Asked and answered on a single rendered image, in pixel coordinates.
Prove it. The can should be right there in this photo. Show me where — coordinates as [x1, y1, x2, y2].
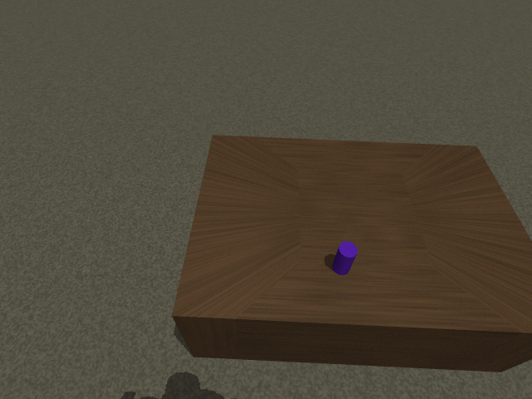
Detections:
[332, 241, 357, 275]

